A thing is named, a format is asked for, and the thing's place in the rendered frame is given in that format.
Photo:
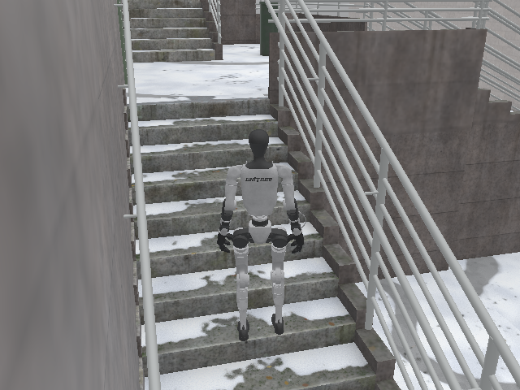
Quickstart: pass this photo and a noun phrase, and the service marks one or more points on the stairs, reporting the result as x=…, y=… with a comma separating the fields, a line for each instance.
x=186, y=151
x=169, y=31

